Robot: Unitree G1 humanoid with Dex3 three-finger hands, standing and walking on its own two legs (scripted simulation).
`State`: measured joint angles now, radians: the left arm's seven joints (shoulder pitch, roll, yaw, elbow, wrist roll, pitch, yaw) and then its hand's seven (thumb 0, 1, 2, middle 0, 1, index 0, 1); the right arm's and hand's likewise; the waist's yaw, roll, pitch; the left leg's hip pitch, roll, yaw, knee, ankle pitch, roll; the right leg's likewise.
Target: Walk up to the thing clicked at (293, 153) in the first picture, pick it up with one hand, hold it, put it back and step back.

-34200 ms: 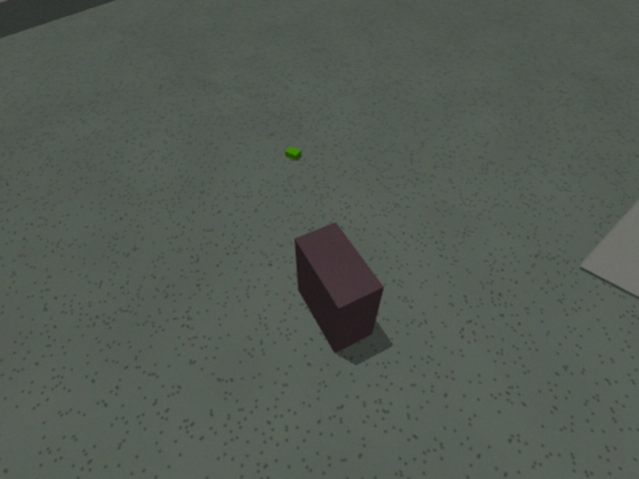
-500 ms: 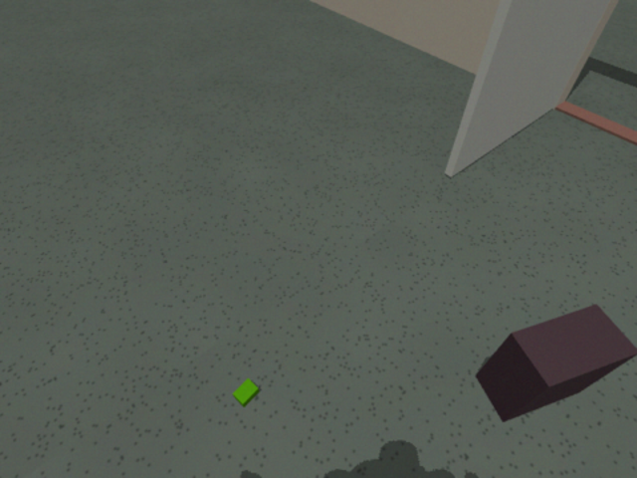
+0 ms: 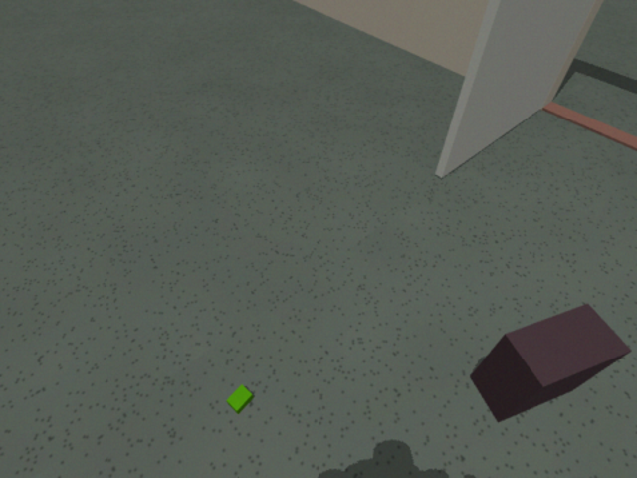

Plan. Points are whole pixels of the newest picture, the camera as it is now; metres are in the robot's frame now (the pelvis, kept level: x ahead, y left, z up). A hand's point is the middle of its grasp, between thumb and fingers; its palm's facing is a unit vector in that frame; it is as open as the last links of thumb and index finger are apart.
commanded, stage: walk up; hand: left
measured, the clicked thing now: (240, 399) +0.45 +0.25 -0.77
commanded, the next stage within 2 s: none
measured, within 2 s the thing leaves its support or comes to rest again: neither
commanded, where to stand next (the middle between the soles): +0.06 -0.01 m, yaw -2 degrees
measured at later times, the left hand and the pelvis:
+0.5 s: hand out of the picture +0.12 +0.25 -0.16, palm faces -0.07 -0.94 -0.34, open 7.4 cm; pelvis +0.01 +0.01 +0.00, yaw -3 degrees
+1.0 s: hand out of the picture +0.10 +0.24 -0.16, palm faces -0.10 -0.93 -0.34, open 7.4 cm; pelvis +0.01 +0.00 +0.00, yaw -4 degrees
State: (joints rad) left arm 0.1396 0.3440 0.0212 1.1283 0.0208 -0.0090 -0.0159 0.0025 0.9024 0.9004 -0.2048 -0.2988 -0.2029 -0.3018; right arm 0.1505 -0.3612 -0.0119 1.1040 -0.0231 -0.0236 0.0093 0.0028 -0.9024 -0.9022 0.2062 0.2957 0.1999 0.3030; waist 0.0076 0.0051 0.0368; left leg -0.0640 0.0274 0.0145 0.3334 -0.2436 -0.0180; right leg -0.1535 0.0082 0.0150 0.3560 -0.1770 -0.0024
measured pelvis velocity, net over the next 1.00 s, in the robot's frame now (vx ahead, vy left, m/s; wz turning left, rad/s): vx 0.01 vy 0.00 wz -0.07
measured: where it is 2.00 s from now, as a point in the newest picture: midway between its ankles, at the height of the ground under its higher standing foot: outside the picture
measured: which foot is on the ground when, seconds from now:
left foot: down 0.00-1.00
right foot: down 0.00-1.00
